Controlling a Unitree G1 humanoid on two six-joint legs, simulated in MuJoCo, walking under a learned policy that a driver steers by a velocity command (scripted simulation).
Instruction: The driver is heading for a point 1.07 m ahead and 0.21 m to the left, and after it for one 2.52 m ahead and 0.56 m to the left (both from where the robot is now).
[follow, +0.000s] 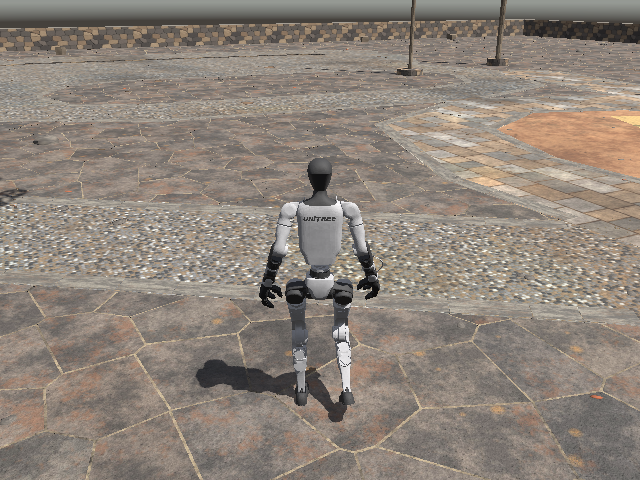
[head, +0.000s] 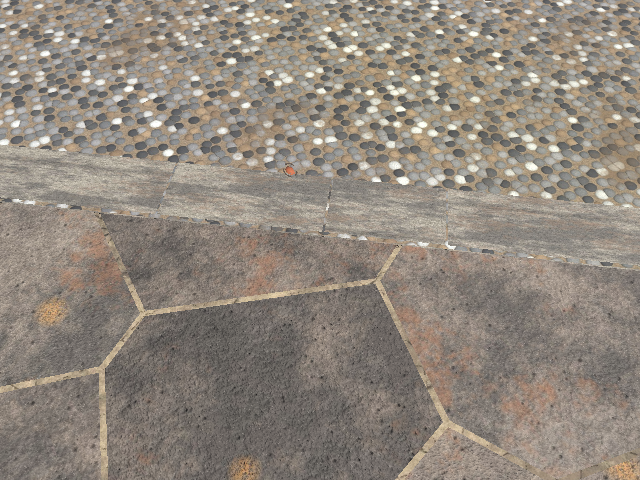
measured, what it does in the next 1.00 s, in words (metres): walks ahead, turning left: right foot, then left foot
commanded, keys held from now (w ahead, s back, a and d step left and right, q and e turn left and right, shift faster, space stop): w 0.26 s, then w+q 0.30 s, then q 0.44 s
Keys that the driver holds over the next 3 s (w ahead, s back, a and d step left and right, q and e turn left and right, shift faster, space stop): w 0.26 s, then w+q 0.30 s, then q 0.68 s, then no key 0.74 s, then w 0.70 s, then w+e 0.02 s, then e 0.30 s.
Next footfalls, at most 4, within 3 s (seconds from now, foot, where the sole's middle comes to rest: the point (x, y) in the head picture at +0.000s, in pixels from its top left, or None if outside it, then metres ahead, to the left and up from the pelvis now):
0.36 right None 0.36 -0.16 -0.78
0.86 left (292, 439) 0.56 0.08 -0.78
1.34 right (390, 411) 0.62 -0.12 -0.78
1.68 left None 0.44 0.07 -0.78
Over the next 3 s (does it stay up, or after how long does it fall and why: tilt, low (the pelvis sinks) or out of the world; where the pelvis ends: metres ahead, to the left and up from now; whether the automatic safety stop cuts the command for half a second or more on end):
stays up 0.79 0.19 0.01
